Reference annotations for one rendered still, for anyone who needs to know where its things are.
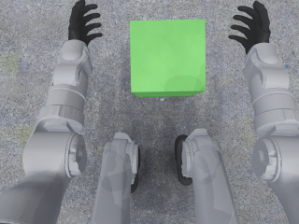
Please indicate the right robot hand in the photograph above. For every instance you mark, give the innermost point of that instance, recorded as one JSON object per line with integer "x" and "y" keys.
{"x": 258, "y": 31}

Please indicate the robot left thigh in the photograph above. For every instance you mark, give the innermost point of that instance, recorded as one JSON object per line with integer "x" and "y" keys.
{"x": 112, "y": 203}

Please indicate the robot right thigh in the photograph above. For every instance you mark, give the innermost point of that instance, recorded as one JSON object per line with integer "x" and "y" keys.
{"x": 213, "y": 197}

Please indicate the right robot upper arm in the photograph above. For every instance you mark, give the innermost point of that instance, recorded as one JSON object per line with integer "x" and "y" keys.
{"x": 275, "y": 158}

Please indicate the carton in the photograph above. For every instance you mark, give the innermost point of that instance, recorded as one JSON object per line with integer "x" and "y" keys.
{"x": 168, "y": 58}

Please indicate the robot right forearm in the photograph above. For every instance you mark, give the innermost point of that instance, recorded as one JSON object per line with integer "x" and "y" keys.
{"x": 270, "y": 91}

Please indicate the left robot hand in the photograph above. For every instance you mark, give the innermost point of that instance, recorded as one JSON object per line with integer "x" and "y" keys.
{"x": 77, "y": 29}

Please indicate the left robot upper arm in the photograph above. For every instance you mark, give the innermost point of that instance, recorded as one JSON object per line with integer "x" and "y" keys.
{"x": 51, "y": 160}

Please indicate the robot left forearm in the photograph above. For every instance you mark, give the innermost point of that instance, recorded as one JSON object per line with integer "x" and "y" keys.
{"x": 63, "y": 111}

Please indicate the robot thigh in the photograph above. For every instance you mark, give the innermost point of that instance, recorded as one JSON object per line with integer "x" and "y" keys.
{"x": 213, "y": 197}
{"x": 112, "y": 203}

